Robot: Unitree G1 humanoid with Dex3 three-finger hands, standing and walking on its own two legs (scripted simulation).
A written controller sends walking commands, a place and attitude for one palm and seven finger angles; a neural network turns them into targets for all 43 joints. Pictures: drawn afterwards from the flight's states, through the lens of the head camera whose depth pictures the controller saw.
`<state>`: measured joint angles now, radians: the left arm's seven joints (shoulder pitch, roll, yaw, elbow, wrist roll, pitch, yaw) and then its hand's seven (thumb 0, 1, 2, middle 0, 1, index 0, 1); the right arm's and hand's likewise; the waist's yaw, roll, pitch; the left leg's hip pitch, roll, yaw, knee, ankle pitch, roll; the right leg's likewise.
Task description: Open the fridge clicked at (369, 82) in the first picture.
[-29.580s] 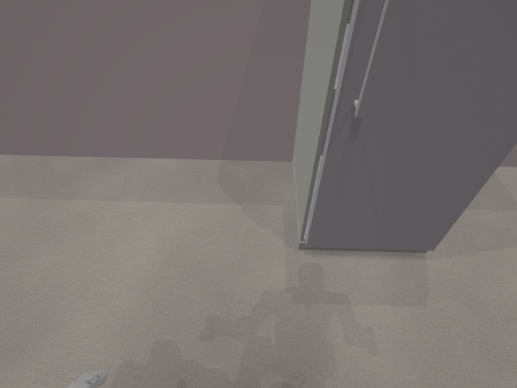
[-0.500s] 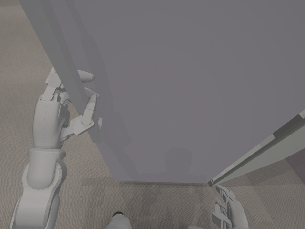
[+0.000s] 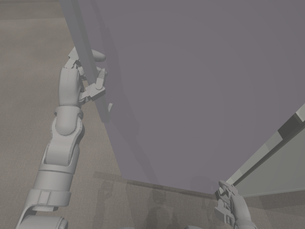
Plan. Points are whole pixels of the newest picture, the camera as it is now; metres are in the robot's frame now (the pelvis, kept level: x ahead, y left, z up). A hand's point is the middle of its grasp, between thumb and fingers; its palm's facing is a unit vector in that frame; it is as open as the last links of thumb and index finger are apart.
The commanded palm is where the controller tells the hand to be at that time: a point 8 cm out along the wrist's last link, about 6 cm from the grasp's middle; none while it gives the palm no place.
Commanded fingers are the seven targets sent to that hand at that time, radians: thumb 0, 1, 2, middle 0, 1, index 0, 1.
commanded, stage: stop walking and hold the door back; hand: left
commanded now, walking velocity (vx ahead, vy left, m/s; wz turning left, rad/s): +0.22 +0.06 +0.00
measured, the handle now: (93, 61) +0.42 +0.17 +0.22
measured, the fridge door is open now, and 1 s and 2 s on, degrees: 74 72 71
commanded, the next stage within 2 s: loosen the grip on the handle in 0.76 s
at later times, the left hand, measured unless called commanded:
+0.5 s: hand (105, 75) +0.41 +0.15 +0.18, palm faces +0.09 -0.99 -0.14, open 5.6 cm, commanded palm +0.38 +0.22 +0.17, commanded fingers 0.00 0.90 0.90 -0.45 -1.40 -0.45 -1.40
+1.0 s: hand (95, 82) +0.38 +0.17 +0.19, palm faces +0.07 -0.99 -0.11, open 6.7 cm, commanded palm +0.35 +0.21 +0.18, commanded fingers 0.00 -0.07 0.43 -0.45 -1.40 -0.45 -1.40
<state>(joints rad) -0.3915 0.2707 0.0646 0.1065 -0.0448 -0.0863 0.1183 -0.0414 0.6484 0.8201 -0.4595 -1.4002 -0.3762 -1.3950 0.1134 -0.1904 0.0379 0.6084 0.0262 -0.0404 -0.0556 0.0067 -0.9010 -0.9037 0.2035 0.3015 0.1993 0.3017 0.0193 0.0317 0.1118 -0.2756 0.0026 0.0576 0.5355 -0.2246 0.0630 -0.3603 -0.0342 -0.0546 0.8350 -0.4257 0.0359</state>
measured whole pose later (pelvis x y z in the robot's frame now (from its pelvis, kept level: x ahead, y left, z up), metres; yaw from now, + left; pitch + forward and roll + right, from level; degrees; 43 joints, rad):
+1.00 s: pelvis -0.03 +0.01 +0.00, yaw -3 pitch +0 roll +0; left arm -0.59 0.29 0.22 0.50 -0.05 -0.16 -0.04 -0.07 0.48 0.76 -0.48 -1.40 -0.41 -1.39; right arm 0.20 -0.22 0.00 0.67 0.02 -0.12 -0.04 0.01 -0.90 -0.90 0.21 0.30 0.20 0.30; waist -0.02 -0.03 0.00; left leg -0.31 0.07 0.09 0.53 -0.21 -0.03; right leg -0.32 -0.06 -0.01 0.55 -0.23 0.03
